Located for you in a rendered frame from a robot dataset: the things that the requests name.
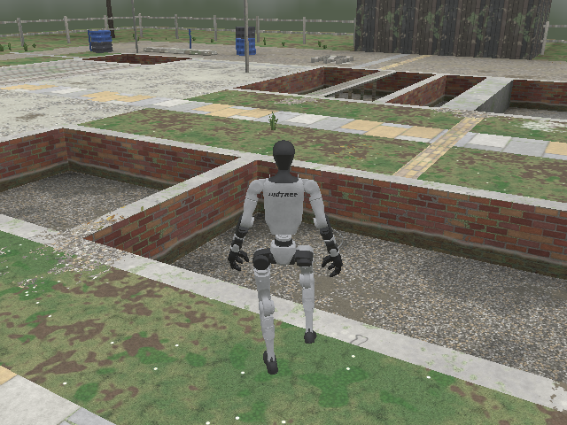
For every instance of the left robot thigh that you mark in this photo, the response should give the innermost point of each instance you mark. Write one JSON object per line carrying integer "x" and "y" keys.
{"x": 261, "y": 267}

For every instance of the robot right hand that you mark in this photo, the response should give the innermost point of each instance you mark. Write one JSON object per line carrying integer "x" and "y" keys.
{"x": 337, "y": 263}

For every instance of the robot left hand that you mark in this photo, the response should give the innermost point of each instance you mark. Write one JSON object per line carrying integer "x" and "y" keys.
{"x": 233, "y": 258}

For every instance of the robot right forearm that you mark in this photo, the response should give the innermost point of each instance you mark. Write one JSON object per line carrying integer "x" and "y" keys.
{"x": 329, "y": 239}

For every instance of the robot left forearm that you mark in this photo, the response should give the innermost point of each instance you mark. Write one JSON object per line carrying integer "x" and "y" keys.
{"x": 239, "y": 236}

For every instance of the robot left foot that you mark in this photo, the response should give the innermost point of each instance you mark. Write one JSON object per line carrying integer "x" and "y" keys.
{"x": 272, "y": 365}

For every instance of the robot right upper arm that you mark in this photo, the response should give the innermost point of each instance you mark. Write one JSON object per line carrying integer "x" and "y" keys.
{"x": 311, "y": 187}

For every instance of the robot left upper arm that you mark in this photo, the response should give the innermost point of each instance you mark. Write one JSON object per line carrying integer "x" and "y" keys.
{"x": 255, "y": 187}

